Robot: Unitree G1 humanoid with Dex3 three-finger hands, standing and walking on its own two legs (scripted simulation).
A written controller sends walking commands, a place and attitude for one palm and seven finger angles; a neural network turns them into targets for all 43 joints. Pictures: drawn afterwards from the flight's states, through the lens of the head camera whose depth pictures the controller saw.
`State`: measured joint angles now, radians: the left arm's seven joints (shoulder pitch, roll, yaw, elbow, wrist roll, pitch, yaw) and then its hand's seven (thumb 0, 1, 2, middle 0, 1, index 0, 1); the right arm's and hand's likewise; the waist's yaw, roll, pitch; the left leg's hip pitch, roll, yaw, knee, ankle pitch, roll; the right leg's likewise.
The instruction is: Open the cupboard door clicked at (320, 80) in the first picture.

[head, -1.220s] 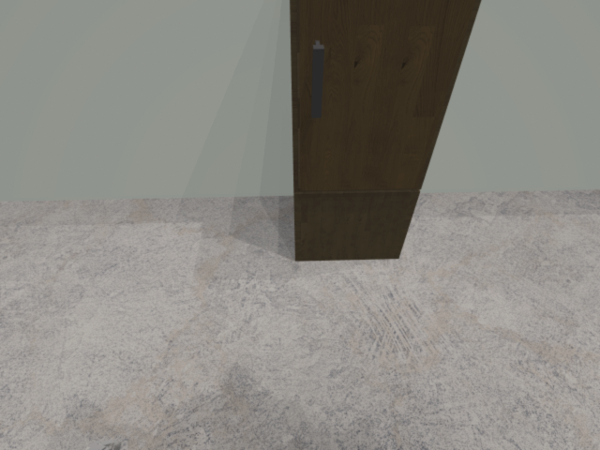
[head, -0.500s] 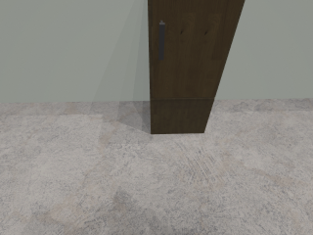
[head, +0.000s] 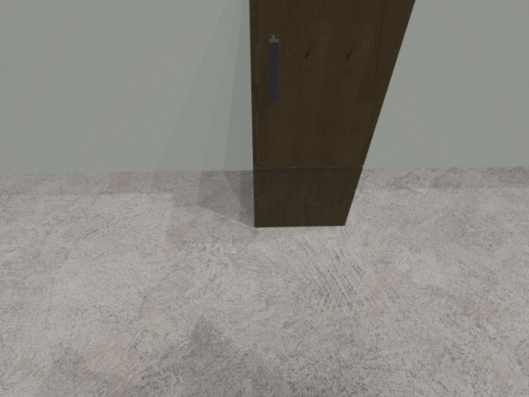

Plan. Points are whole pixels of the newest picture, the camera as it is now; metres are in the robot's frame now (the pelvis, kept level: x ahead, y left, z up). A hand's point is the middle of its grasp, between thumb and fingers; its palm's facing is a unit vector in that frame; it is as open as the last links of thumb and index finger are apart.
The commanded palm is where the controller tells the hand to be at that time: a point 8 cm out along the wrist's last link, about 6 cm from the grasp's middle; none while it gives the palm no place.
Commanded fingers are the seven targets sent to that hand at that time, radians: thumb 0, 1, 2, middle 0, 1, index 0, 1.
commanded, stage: look at it before walking up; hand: left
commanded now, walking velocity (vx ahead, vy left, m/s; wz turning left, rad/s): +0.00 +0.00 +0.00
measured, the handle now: (272, 69) +0.96 +0.04 +0.05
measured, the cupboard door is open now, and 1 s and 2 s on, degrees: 0 0 0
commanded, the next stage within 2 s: walk to a spot facing it in 0.22 s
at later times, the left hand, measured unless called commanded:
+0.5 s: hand out of the picture +0.07 +0.24 -0.16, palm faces -0.04 -0.94 -0.32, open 7.4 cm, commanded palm none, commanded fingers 0.00 0.90 0.90 -0.20 -0.30 -0.20 -0.30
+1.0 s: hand out of the picture +0.06 +0.17 -0.17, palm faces -0.22 -0.95 -0.23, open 7.4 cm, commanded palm none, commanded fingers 0.00 0.90 0.90 -0.20 -0.30 -0.20 -0.30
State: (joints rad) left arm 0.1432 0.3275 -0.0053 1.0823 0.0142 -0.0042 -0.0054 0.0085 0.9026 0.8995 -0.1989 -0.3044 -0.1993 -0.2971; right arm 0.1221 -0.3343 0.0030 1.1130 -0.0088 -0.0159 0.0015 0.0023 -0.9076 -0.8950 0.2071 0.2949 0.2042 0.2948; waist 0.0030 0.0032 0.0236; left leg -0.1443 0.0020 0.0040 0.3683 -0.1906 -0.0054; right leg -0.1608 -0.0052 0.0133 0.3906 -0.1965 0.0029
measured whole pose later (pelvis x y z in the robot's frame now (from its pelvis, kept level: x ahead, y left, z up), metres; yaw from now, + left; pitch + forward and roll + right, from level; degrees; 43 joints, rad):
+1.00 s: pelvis -0.03 -0.01 -0.01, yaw -18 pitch +1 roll +2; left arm 0.28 0.18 0.05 0.92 0.02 0.04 -0.01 0.01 0.90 0.90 -0.20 -0.30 -0.20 -0.30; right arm 0.14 -0.23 -0.06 0.94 -0.01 0.04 -0.02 0.00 -0.91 -0.90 0.20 0.29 0.20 0.29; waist 0.04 0.00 0.06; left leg -0.43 0.03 -0.01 0.95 -0.39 -0.06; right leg -0.33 0.07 0.12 0.49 -0.16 -0.05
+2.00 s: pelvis +0.08 -0.04 -0.02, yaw -55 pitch -2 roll -2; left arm 0.35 0.23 0.09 1.05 0.03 0.03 -0.03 0.01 0.90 0.90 -0.20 -0.30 -0.20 -0.30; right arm 0.22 -0.18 -0.03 0.91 -0.03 -0.07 0.00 0.00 -0.91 -0.90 0.20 0.29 0.20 0.29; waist 0.02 -0.05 0.03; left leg -0.37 0.12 0.17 0.67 -0.27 0.03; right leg -0.32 0.01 0.04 1.07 -0.46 -0.02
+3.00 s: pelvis +0.19 -0.19 -0.01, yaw -60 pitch +1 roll -3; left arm 0.21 0.22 0.09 0.97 0.02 0.05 0.01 0.01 0.91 0.90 -0.20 -0.30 -0.20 -0.30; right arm 0.24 -0.15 -0.04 0.96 -0.03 0.01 -0.01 0.00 -0.91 -0.90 0.20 0.29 0.20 0.29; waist -0.01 -0.03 0.04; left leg -0.31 0.01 0.07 0.55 -0.25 0.07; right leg -0.49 -0.07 -0.07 1.08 -0.39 0.06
